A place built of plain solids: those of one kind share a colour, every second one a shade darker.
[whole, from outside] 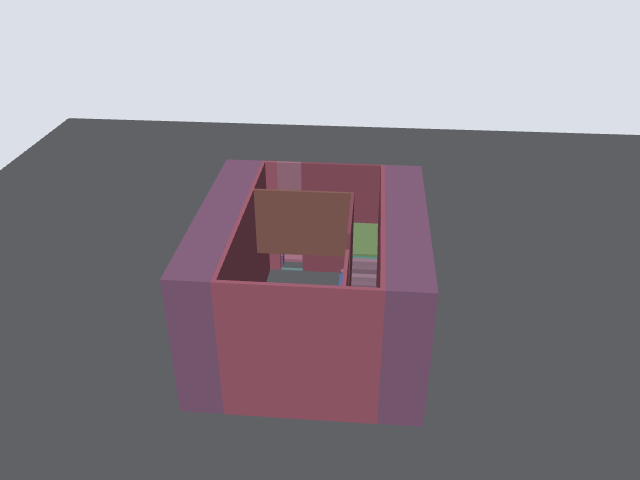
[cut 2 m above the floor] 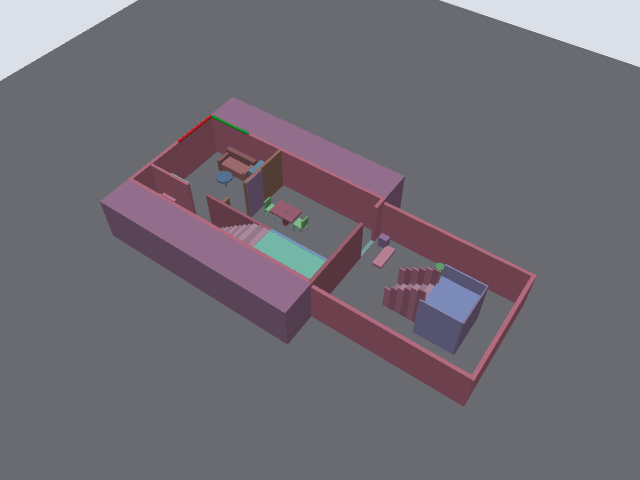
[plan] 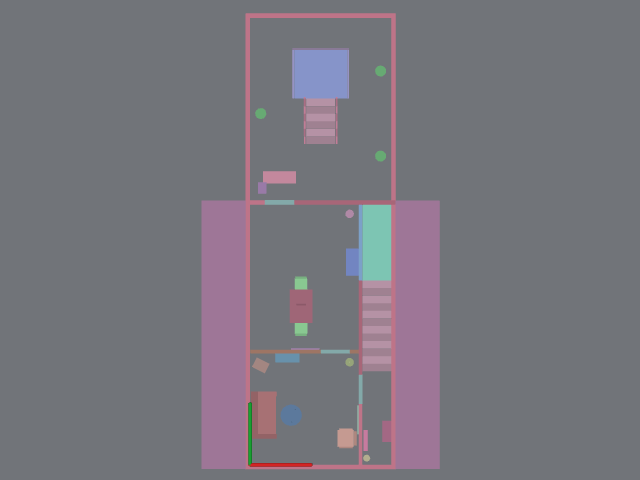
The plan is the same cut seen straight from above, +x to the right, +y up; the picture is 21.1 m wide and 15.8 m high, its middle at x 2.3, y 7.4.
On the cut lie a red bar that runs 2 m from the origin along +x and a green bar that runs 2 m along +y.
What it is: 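A terraced town house, two up and two down, 4.6 m between the party walls, 8.6 m deep; a hall 0.95 m wide; a stair of 13 risers of 194 mm on goings of 249 mm, 0.95 m wide, straight between the party wall and the hall's partition, arriving straight on the upper floor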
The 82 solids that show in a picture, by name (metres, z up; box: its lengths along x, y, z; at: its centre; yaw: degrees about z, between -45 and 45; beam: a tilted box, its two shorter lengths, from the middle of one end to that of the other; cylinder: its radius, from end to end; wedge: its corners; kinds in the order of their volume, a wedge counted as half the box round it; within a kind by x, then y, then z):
{
 "neighbour_1": {"box": [1.46, 8.84, 5.17], "at": [-0.87, 4.28, 2.54]},
 "neighbour_2": {"box": [1.46, 8.84, 5.17], "at": [5.52, 4.28, 2.54]},
 "wall_1": {"box": [0.15, 8.86, 5.17], "at": [-0.07, 4.28, 2.54]},
 "wall_2": {"box": [0.15, 6.3, 1.85], "at": [-0.07, 11.71, 0.88]},
 "wall_3": {"box": [0.63, 0.15, 5.17], "at": [0.17, 8.64, 2.54]},
 "wall_4": {"box": [4.95, 0.15, 5.17], "at": [2.32, -0.07, 2.54]},
 "wall_5": {"box": [4.95, 0.15, 1.85], "at": [2.32, 14.79, 0.88]},
 "wall_6": {"box": [3.35, 0.15, 5.17], "at": [3.12, 8.64, 2.54]},
 "wall_7": {"box": [0.12, 2.0, 5.17], "at": [3.64, 1.0, 2.54]},
 "wall_8": {"box": [0.12, 3.1, 5.17], "at": [3.64, 4.52, 2.54]},
 "wall_9": {"box": [0.15, 8.86, 5.17], "at": [4.72, 4.28, 2.54]},
 "wall_10": {"box": [0.15, 6.3, 1.85], "at": [4.72, 11.71, 0.88]},
 "under_landing_1": {"box": [0.95, 2.49, 2.47], "at": [4.17, 7.31, 1.19]},
 "tread_1": {"box": [0.95, 0.25, 0.24], "at": [2.32, 10.69, 0.07]},
 "tread_2": {"box": [0.95, 0.25, 0.44], "at": [2.32, 10.93, 0.17]},
 "tread_3": {"box": [0.95, 0.25, 0.63], "at": [2.32, 11.18, 0.27]},
 "tread_4": {"box": [0.95, 0.25, 0.83], "at": [2.32, 11.43, 0.36]},
 "tread_5": {"box": [0.95, 0.25, 1.02], "at": [2.32, 11.68, 0.46]},
 "tread_6": {"box": [0.95, 0.25, 1.22], "at": [2.32, 11.93, 0.56]},
 "tread_7": {"box": [0.95, 0.25, 0.24], "at": [4.17, 3.2, 0.07]},
 "tread_8": {"box": [0.95, 0.25, 0.44], "at": [4.17, 3.45, 0.17]},
 "tread_9": {"box": [0.95, 0.25, 0.63], "at": [4.17, 3.7, 0.27]},
 "tread_10": {"box": [0.95, 0.25, 0.83], "at": [4.17, 3.95, 0.36]},
 "tread_11": {"box": [0.95, 0.25, 1.02], "at": [4.17, 4.2, 0.46]},
 "tread_12": {"box": [0.95, 0.25, 1.22], "at": [4.17, 4.45, 0.56]},
 "tread_13": {"box": [0.95, 0.25, 1.41], "at": [4.17, 4.7, 0.65]},
 "tread_14": {"box": [0.95, 0.25, 1.6], "at": [4.17, 4.95, 0.75]},
 "tread_15": {"box": [0.95, 0.25, 1.8], "at": [4.17, 5.2, 0.85]},
 "tread_16": {"box": [0.95, 0.25, 1.99], "at": [4.17, 5.44, 0.95]},
 "tread_17": {"box": [0.95, 0.25, 2.19], "at": [4.17, 5.69, 1.04]},
 "tread_18": {"box": [0.95, 0.25, 2.38], "at": [4.17, 5.94, 1.14]},
 "plat_1": {"box": [1.75, 1.6, 1.41], "at": [2.32, 12.86, 0.65]},
 "upper_floor_1": {"box": [4.67, 2.53, 0.1], "at": [2.32, 7.31, 2.47]},
 "bedroom_front_wall_1": {"box": [3.64, 0.12, 2.7], "at": [1.82, 6.01, 3.77]},
 "sofa_1": {"box": [0.24, 1.56, 0.83], "at": [0.14, 1.63, 0.36]},
 "sofa_2": {"box": [0.86, 0.16, 0.65], "at": [0.45, 0.93, 0.28]},
 "sofa_3": {"box": [0.86, 0.16, 0.65], "at": [0.45, 2.33, 0.28]},
 "sofa_4": {"box": [0.65, 1.24, 0.37], "at": [0.53, 1.63, 0.24]},
 "kitchen_wall_1": {"box": [2.32, 0.12, 2.47], "at": [1.16, 3.73, 1.19]},
 "kitchen_wall_2": {"box": [0.3, 0.12, 2.47], "at": [3.43, 3.73, 1.19]},
 "partition_low_beyond_1": {"box": [0.12, 2.49, 2.47], "at": [3.64, 7.31, 1.19]},
 "shelf_1": {"box": [0.8, 0.3, 1.95], "at": [1.23, 3.52, 0.93]},
 "guard_ground_1": {"box": [0.06, 1.6, 2.31], "at": [1.42, 12.86, 1.1]},
 "guard_ground_2": {"box": [0.06, 1.6, 2.31], "at": [3.23, 12.86, 1.1]},
 "back_wall_over_door_1": {"box": [0.99, 0.15, 2.74], "at": [0.97, 8.64, 3.75]},
 "dresser_1": {"box": [0.42, 0.9, 0.92], "at": [3.37, 6.67, 0.41]},
 "piece_1": {"box": [0.06, 0.25, 1.14], "at": [1.8, 10.69, 0.52]},
 "piece_2": {"box": [0.06, 0.25, 1.34], "at": [1.8, 10.93, 0.62]},
 "piece_3": {"box": [0.06, 0.25, 1.53], "at": [1.8, 11.18, 0.72]},
 "piece_4": {"box": [0.06, 0.25, 1.73], "at": [1.8, 11.43, 0.81]},
 "piece_5": {"box": [0.06, 0.25, 1.92], "at": [1.8, 11.68, 0.91]},
 "piece_6": {"box": [0.06, 0.25, 2.12], "at": [1.8, 11.93, 1.01]},
 "piece_7": {"box": [0.06, 0.25, 1.14], "at": [2.85, 10.69, 0.52]},
 "piece_8": {"box": [0.06, 0.25, 1.34], "at": [2.85, 10.93, 0.62]},
 "piece_9": {"box": [0.06, 0.25, 1.53], "at": [2.85, 11.18, 0.72]},
 "piece_10": {"box": [0.06, 0.25, 1.73], "at": [2.85, 11.43, 0.81]},
 "piece_11": {"box": [0.06, 0.25, 1.92], "at": [2.85, 11.68, 0.91]},
 "piece_12": {"box": [0.06, 0.25, 2.12], "at": [2.85, 11.93, 1.01]},
 "guard_far_ground_1": {"box": [1.87, 0.06, 2.31], "at": [2.32, 13.69, 1.1]},
 "plant_pot_1": {"cylinder": 0.18, "from": [0.35, 11.56, 0.0], "to": [0.35, 11.56, 0.38]},
 "plant_pot_2": {"cylinder": 0.18, "from": [4.3, 10.16, 0.0], "to": [4.3, 10.16, 0.38]},
 "plant_pot_3": {"cylinder": 0.18, "from": [4.3, 12.96, 0.0], "to": [4.3, 12.96, 0.38]},
 "shoe_rack_1": {"box": [0.3, 0.7, 0.5], "at": [4.5, 1.1, 0.2]},
 "door_leaf_front_room_1": {"box": [0.05, 0.95, 2.07], "at": [3.55, 1.48, 0.98]},
 "door_leaf_kitchen_1": {"box": [0.94, 0.05, 2.07], "at": [1.81, 3.81, 0.98]},
 "yard_step_1": {"box": [1.09, 0.41, 0.2], "at": [0.97, 9.46, 0.05]},
 "box_cardboard_1": {"box": [0.48, 0.36, 0.37], "at": [0.35, 3.28, 0.14], "yaw": -27.2},
 "meeting_table_1": {"box": [0.75, 1.1, 0.07], "at": [1.68, 5.22, 0.7]},
 "radiator_1": {"box": [0.14, 0.7, 0.6], "at": [3.8, 0.8, 0.42]},
 "bin_recycle_1": {"box": [0.28, 0.38, 0.55], "at": [0.4, 9.11, 0.23]},
 "armchair_shell_1": {"box": [0.54, 0.55, 0.1], "at": [3.15, 0.87, 0.4]},
 "armchair_shell_2": {"box": [0.09, 0.48, 0.35], "at": [3.46, 0.87, 0.62]},
 "side_chair_1": {"box": [0.38, 0.08, 0.38], "at": [1.68, 4.28, 0.65]},
 "side_chair_2": {"box": [0.42, 0.42, 0.04], "at": [1.68, 4.52, 0.43]},
 "side_chair_3": {"box": [0.42, 0.42, 0.04], "at": [1.68, 5.92, 0.43]},
 "side_chair_4": {"box": [0.38, 0.08, 0.38], "at": [1.68, 6.16, 0.65]},
 "threshold_1": {"box": [0.97, 0.16, 0.08], "at": [0.97, 8.64, -0.01]},
 "threshold_2": {"box": [0.95, 0.13, 0.07], "at": [2.8, 3.73, -0.01]},
 "threshold_3": {"box": [0.13, 0.97, 0.07], "at": [3.64, 2.48, -0.01]},
 "coffee_table_1": {"cylinder": 0.35, "from": [1.35, 1.63, 0.33], "to": [1.35, 1.63, 0.4]},
 "bin_waste_1": {"cylinder": 0.14, "from": [3.28, 8.26, 0.0], "to": [3.28, 8.26, 0.31]},
 "floor_lamp_1": {"cylinder": 0.14, "from": [3.28, 3.38, 0.0], "to": [3.28, 3.38, 0.03]}
}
